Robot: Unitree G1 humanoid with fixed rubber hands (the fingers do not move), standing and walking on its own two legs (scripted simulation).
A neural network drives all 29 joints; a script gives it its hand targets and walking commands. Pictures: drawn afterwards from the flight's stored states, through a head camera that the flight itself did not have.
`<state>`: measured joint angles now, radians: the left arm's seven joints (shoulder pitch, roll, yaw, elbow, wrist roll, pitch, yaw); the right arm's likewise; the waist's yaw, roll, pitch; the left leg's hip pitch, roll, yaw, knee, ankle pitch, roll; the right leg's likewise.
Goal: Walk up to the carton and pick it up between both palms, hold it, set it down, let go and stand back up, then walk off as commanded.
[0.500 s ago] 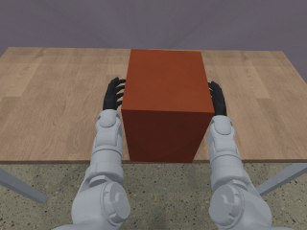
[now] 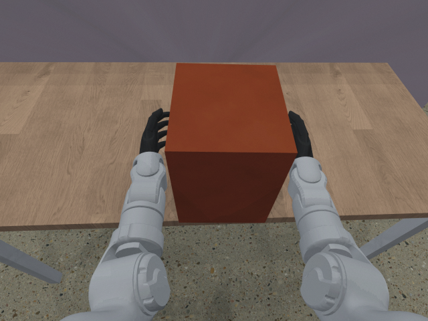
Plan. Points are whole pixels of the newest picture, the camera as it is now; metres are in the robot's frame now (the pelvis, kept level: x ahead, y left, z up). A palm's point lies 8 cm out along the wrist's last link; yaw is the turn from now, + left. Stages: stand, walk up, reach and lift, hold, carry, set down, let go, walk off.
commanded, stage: set down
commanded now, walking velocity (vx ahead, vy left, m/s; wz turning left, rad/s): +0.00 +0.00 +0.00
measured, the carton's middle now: (224, 149) +0.43 +0.01 +0.04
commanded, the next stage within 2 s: none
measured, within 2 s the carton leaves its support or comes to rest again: neither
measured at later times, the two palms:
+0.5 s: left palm (139, 153) +0.41 +0.18 +0.05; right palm (306, 147) +0.43 -0.16 +0.06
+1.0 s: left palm (129, 184) +0.34 +0.19 +0.05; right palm (326, 184) +0.34 -0.17 +0.06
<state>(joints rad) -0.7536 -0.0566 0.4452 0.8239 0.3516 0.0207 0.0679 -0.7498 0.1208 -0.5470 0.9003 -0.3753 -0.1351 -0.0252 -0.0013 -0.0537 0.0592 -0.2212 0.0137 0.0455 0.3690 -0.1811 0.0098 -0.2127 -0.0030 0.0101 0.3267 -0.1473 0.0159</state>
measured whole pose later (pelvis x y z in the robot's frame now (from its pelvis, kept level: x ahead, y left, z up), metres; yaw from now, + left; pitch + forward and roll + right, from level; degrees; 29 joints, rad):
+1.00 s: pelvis -0.04 -0.02 -0.01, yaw +1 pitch +5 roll +0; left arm -0.64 0.20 0.03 0.96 -0.18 -0.08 0.09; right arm -0.61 -0.14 0.00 0.91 0.22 -0.04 -0.11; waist 0.00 -0.04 -0.08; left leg -0.41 0.03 0.01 0.49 -0.16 -0.01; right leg -0.40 0.01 -0.02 0.47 -0.15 -0.01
